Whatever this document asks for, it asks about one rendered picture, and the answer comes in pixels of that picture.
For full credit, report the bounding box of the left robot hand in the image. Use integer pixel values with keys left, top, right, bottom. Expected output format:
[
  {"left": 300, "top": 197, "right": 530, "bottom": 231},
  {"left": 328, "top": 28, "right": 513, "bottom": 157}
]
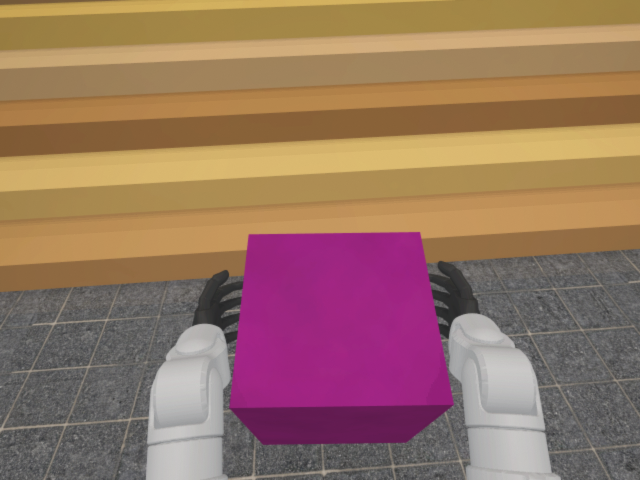
[{"left": 192, "top": 270, "right": 243, "bottom": 344}]

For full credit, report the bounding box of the right robot hand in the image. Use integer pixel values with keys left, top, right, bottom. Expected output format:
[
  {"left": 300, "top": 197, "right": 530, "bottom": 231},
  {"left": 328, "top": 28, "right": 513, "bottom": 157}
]
[{"left": 428, "top": 261, "right": 480, "bottom": 339}]

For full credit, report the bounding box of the robot left forearm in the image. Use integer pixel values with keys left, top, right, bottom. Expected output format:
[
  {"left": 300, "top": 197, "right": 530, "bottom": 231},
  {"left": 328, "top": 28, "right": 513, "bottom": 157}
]
[{"left": 146, "top": 324, "right": 231, "bottom": 480}]

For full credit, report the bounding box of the robot right forearm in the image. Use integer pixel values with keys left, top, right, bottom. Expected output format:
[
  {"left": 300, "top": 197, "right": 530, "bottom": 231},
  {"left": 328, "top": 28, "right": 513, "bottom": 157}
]
[{"left": 448, "top": 313, "right": 561, "bottom": 480}]

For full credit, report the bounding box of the carton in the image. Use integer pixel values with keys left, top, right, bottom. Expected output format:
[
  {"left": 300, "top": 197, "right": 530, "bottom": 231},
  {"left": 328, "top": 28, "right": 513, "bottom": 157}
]
[{"left": 229, "top": 232, "right": 454, "bottom": 445}]

